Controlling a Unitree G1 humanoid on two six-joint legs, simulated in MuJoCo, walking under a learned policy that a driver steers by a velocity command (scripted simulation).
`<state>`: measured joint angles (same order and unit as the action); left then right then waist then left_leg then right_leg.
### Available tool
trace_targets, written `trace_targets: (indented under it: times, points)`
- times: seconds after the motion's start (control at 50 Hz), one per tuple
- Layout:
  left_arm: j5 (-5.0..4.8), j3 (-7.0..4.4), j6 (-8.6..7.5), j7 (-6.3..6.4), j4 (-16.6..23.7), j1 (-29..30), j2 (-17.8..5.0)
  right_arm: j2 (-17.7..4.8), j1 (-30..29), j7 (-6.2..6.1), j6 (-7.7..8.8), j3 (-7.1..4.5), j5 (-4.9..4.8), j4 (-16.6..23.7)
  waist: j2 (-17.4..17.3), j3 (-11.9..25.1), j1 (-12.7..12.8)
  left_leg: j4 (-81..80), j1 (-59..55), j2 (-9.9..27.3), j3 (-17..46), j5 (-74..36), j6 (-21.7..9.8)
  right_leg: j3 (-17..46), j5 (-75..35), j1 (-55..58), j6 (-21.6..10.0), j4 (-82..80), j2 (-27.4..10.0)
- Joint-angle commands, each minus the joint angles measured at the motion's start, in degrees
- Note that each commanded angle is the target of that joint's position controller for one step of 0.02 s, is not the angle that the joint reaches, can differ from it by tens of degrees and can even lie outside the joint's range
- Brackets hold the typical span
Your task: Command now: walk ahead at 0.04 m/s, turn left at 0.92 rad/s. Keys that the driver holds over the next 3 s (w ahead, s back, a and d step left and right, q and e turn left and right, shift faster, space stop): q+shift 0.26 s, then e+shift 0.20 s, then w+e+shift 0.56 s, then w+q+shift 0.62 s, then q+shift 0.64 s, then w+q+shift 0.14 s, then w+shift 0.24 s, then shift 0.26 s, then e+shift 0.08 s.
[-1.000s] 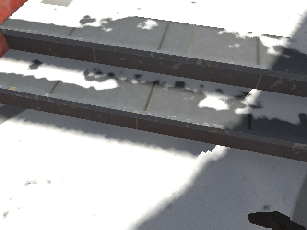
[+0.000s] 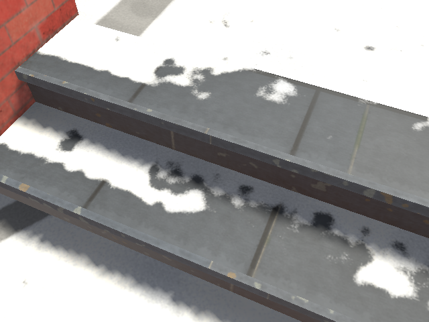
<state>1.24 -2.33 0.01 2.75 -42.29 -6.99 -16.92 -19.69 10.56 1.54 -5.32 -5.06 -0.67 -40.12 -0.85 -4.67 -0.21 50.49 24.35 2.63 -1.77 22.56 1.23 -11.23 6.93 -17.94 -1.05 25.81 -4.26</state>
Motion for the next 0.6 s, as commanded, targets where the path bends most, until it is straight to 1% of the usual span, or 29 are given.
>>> trace_targets:
  times: [0.02,0.04,0.06,0.08,0.1,0.12,0.14,0.16,0.18,0.2,0.22,0.24,0.26,0.3,0.32,0.36,0.4,0.42,0.44,0.46,0.48,0.5,0.52,0.54,0.56,0.58,0.6]
  points:
    - [-1.10,-3.49,-0.98,0.67,4.63,6.58,-10.55,-3.48,2.07,-0.69,0.03,-0.83,-0.84,4.80,8.79,9.32,-1.60,-7.69,-7.03,1.58,-1.51,-2.71,-1.00,10.49,-1.37,3.51,-8.88,-10.48,-16.16]
    - [-1.33,-3.67,-0.74,0.64,4.23,6.18,-10.54,-3.79,3.39,-0.64,-0.14,-1.23,-0.62,4.60,7.70,10.32,-2.40,-11.83,-9.88,0.83,-2.61,-4.70,-2.16,8.67,0.01,3.39,-7.47,-8.45,-16.04]
    - [-1.50,-3.73,-0.52,0.50,3.52,4.80,-9.92,-4.68,5.44,-0.85,-0.31,-1.94,-0.65,3.96,6.31,11.05,-3.08,-15.13,-14.07,-0.67,-2.76,-6.24,-3.94,6.13,4.05,1.29,-5.10,-4.99,-14.74]
    - [-1.64,-3.39,-0.15,0.11,2.60,2.69,-7.66,-6.68,9.41,-1.49,-0.38,-2.98,-0.40,2.66,1.57,10.35,-4.15,-20.17,-19.38,-0.96,0.90,-9.27,-6.76,2.92,10.40,-4.02,-1.39,2.88,-11.46]
    - [-0.57,-2.94,0.31,-0.51,2.81,-0.19,-4.93,-13.86,11.66,-2.90,-0.22,-4.79,-0.26,3.18,-16.29,6.56,-3.04,-28.86,-24.46,11.77,21.25,-25.17,-13.41,-3.87,25.02,-19.00,5.61,21.59,-2.91]
    - [0.37,-3.06,0.02,0.00,7.08,7.84,-5.31,-16.72,8.76,-3.01,1.51,-4.78,2.23,5.88,-18.11,6.87,-4.68,-33.61,-18.40,17.22,36.77,-21.16,-21.73,8.27,29.59,-27.25,6.99,33.00,3.80]
    - [-0.15,-3.71,-0.09,0.21,7.57,10.31,-7.20,-14.37,4.40,-2.90,3.23,-4.22,2.72,6.73,-11.27,6.67,-3.50,-34.62,-17.65,14.94,31.13,-17.77,-19.68,13.91,24.66,-27.82,5.40,37.79,3.28]
    - [-0.76,-4.01,-0.20,0.42,6.70,7.91,-7.58,-13.63,0.70,-3.07,4.22,-4.02,1.93,7.51,-9.58,6.55,-0.95,-34.44,-16.37,12.86,27.80,-16.21,-16.40,15.45,18.78,-27.71,4.11,37.65,3.21]
    - [-0.37,-4.49,-0.39,0.96,4.88,5.47,-8.55,-11.63,-2.19,-3.25,4.38,-3.52,0.66,8.52,-6.16,7.45,0.24,-32.93,-16.65,11.35,25.55,-16.76,-13.70,16.03,15.20,-27.02,3.95,37.56,2.62]
    - [0.24,-4.69,-0.65,1.10,4.43,4.11,-8.62,-10.56,-4.08,-3.50,4.13,-3.04,-0.08,9.21,-5.66,8.30,1.18,-31.55,-15.75,10.14,23.79,-19.95,-12.35,16.13,12.60,-25.44,4.10,37.50,3.09]
    - [0.27,-4.62,-0.96,0.78,4.35,3.75,-8.03,-9.61,-4.00,-3.79,3.85,-2.58,0.02,9.71,-6.01,9.78,1.37,-30.72,-14.76,8.78,22.85,-22.77,-11.90,16.08,10.87,-22.93,4.32,38.33,4.04]
    - [-0.15,-4.46,-1.22,0.44,4.38,3.35,-7.25,-8.90,-3.41,-4.03,3.66,-2.32,0.16,9.89,-6.15,10.89,1.25,-30.00,-15.33,7.84,22.61,-24.64,-11.86,16.38,9.62,-21.99,4.59,37.93,4.95]
    - [-0.52,-4.27,-1.38,0.21,4.42,3.46,-6.73,-8.79,-2.70,-4.26,3.53,-2.26,0.27,10.00,-6.03,11.37,0.95,-29.43,-16.05,7.23,22.95,-25.77,-11.91,16.74,8.83,-21.66,4.86,36.53,5.70]
    - [-1.10,-3.86,-1.11,-0.22,3.23,1.80,-6.48,-7.34,-2.69,-4.55,3.53,-1.45,0.61,10.24,-6.33,12.42,0.44,-28.36,-18.88,7.47,20.88,-28.22,-11.85,15.64,7.30,-21.38,5.71,32.99,5.13]
    - [-1.14,-3.56,-0.90,-0.48,3.00,1.85,-6.18,-6.53,-2.53,-4.55,3.55,-1.04,0.80,10.13,-6.60,12.54,-0.13,-28.05,-19.32,7.40,20.17,-28.67,-11.71,15.24,6.84,-20.24,6.07,30.63,4.34]
    - [-1.25,-2.93,-0.63,-1.16,2.83,2.30,-5.31,-4.56,-2.50,-4.33,3.59,-0.01,1.61,9.55,-7.48,12.28,-1.05,-28.03,-18.29,7.46,19.11,-28.73,-11.70,14.60,6.69,-16.26,6.40,26.80,2.52]
    - [-1.35,-2.13,-0.58,-1.96,2.43,1.70,-3.93,-1.40,-3.47,-3.76,3.95,1.52,2.70,8.50,-7.30,11.56,-1.00,-28.53,-14.70,7.46,17.44,-28.17,-12.01,14.40,7.47,-9.05,6.03,20.97,0.30]
    - [-1.51,-1.92,-0.63,-2.33,2.38,1.75,-3.82,-1.15,-3.52,-3.29,4.18,1.80,3.06,7.74,-7.50,10.52,-1.33,-29.04,-12.88,7.60,16.94,-27.70,-12.39,13.67,8.49,-5.81,5.71,18.68,0.15]
    - [-1.72,-2.07,-0.72,-2.58,2.62,1.99,-4.80,-2.22,-3.59,-2.93,4.36,1.60,3.25,7.14,-7.57,9.07,-1.69,-29.38,-11.84,8.05,17.08,-27.02,-12.92,13.00,9.83,-4.24,5.34,17.42,0.47]
    - [-2.02,-2.45,-0.76,-2.70,3.17,2.48,-6.48,-4.08,-3.75,-2.78,4.33,1.05,3.13,6.71,-7.73,7.45,-1.99,-29.19,-12.15,8.63,17.61,-27.27,-13.54,12.03,12.06,-4.74,4.92,16.94,1.09]
    - [0.19,-1.49,1.38,-3.30,0.87,-1.73,-4.52,-4.45,2.59,-1.91,3.92,1.23,4.04,5.00,-7.56,7.42,-2.94,-31.46,-13.42,8.18,16.79,-21.33,-12.26,9.36,17.84,-3.34,3.11,14.58,4.74]
    - [0.15,-1.78,1.95,-3.83,1.46,-1.59,-5.64,-6.67,4.12,-1.33,3.68,0.29,4.25,4.27,-8.73,5.81,-3.79,-33.53,-14.01,8.31,18.55,-6.19,-12.19,8.22,18.25,-4.63,1.58,15.59,5.77]
    - [-0.08,-2.13,2.06,-4.52,2.04,-0.33,-6.84,-7.45,4.16,-1.11,3.66,-0.07,4.25,4.23,-9.41,4.10,-4.12,-36.31,-14.56,9.37,21.35,10.25,-12.14,8.58,18.75,-6.76,-0.12,15.29,5.50]
    - [-0.33,-2.33,1.99,-5.23,2.55,1.02,-7.11,-7.46,3.64,-1.11,3.86,-0.12,4.18,4.18,-9.98,1.41,-4.11,-38.47,-14.70,10.66,23.77,18.55,-12.26,8.61,19.46,-8.81,-1.49,14.97,5.25]
    - [-0.56,-2.29,1.67,-5.76,2.87,1.54,-6.73,-7.27,3.38,-1.27,4.32,-0.29,4.11,4.12,-8.87,-0.11,-3.78,-39.41,-15.75,12.05,25.16,19.98,-12.53,8.92,20.29,-9.94,-2.79,14.10,4.82]
    - [-0.78,-2.14,1.12,-6.07,2.55,0.78,-5.89,-6.93,2.90,-1.59,4.87,-0.45,3.84,4.01,-6.88,-0.58,-2.91,-39.57,-16.59,12.93,24.78,18.33,-12.51,9.15,20.55,-9.08,-4.09,12.13,4.39]
    - [-1.02,-2.00,0.56,-6.20,1.74,-1.27,-4.95,-6.60,1.61,-1.77,5.49,-0.64,3.56,4.04,-5.17,-0.29,-1.25,-39.16,-16.01,12.84,22.62,15.55,-12.00,8.87,19.43,-5.46,-5.52,8.45,4.35]
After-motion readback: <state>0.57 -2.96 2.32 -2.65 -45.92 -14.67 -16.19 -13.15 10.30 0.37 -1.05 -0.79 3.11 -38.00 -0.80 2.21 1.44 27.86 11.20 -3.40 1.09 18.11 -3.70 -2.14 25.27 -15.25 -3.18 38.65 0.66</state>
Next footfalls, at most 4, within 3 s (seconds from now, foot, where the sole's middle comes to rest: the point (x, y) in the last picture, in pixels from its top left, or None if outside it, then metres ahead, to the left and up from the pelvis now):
0.08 left None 0.03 0.13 -0.77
0.66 right None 0.06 -0.05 -0.77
1.00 left None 0.42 0.12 -0.77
1.38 right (301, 243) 0.63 -0.23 -0.61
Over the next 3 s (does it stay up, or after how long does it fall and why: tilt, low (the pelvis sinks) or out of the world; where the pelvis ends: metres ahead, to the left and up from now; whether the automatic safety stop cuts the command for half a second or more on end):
stays up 1.16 0.03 0.35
